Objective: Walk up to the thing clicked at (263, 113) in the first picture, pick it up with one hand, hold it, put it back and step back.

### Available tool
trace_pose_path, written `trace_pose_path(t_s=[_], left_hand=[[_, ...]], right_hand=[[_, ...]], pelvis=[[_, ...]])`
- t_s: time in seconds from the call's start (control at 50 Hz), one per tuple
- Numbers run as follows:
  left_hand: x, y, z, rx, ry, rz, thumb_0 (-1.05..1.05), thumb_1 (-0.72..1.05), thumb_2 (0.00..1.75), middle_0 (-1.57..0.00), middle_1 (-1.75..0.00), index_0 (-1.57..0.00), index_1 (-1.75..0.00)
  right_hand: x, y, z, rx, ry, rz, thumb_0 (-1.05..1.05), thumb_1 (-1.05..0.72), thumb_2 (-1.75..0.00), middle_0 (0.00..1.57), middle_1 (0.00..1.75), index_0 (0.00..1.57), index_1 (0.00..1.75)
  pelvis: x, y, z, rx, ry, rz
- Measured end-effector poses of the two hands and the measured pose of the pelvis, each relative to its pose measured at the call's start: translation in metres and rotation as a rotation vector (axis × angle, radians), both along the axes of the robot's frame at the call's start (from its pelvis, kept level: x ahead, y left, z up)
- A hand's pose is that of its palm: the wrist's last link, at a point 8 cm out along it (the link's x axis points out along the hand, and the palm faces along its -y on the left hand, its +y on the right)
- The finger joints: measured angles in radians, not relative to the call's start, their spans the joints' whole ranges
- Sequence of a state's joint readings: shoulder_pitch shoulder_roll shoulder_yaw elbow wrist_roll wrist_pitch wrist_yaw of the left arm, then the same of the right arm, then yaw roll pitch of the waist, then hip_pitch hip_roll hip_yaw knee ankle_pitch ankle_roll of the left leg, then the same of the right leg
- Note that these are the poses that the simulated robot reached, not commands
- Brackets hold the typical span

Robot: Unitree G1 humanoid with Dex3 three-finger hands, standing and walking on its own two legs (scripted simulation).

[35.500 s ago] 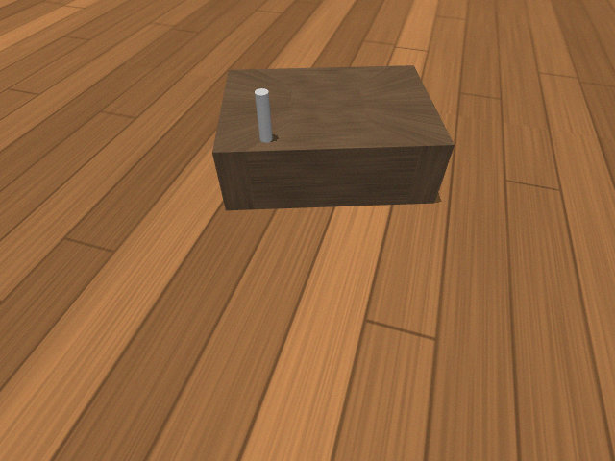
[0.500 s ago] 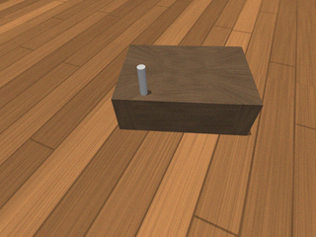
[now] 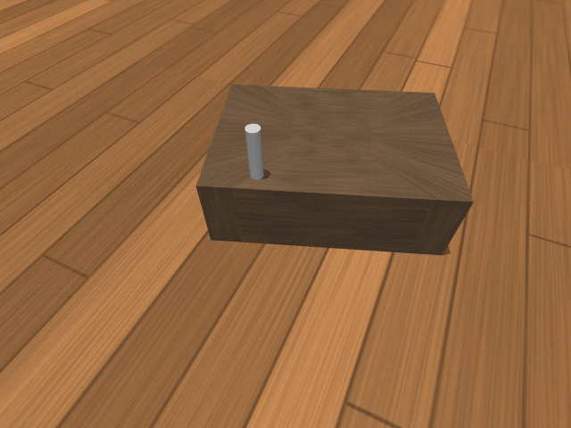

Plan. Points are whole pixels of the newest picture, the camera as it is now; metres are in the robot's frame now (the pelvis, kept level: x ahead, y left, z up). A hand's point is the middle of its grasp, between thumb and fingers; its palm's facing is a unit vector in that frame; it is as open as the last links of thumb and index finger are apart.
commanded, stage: step back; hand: left
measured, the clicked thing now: (254, 153) +1.03 +0.14 -0.33
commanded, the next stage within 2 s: stand in 0.34 s
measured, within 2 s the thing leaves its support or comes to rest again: neither
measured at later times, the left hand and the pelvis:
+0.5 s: hand out of the picture +0.11 +0.26 -0.13, palm faces -0.01 -0.94 -0.34, open 7.4 cm; pelvis +0.01 +0.01 +0.02, yaw -1 degrees
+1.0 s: hand out of the picture +0.06 +0.25 -0.14, palm faces -0.05 -0.94 -0.34, open 7.4 cm; pelvis -0.01 +0.00 +0.02, yaw -1 degrees
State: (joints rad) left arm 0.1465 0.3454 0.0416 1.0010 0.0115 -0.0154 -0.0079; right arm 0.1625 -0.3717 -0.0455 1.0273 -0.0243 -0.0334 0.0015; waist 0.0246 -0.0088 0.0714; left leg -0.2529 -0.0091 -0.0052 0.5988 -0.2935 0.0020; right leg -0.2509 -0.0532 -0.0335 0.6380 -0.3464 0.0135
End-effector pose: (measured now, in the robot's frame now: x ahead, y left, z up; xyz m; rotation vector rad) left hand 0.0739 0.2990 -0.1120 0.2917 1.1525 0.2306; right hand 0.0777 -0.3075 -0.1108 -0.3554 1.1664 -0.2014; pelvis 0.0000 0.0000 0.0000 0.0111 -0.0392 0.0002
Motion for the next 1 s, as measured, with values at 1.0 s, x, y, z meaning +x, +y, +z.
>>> trace_pose_path(t_s=[1.0], left_hand=[[-0.015,-0.003,0.014,-0.001,0.095,-0.051,0.01,0.91,0.90,-0.21,-0.30,-0.20,-0.30]], right_hand=[[-0.039,0.009,0.010,0.058,0.086,-0.073,0.01,-0.91,-0.90,0.20,0.30,0.20,0.30]], pelvis=[[-0.011,-0.001,0.022,-0.012,-0.006,-0.026]])
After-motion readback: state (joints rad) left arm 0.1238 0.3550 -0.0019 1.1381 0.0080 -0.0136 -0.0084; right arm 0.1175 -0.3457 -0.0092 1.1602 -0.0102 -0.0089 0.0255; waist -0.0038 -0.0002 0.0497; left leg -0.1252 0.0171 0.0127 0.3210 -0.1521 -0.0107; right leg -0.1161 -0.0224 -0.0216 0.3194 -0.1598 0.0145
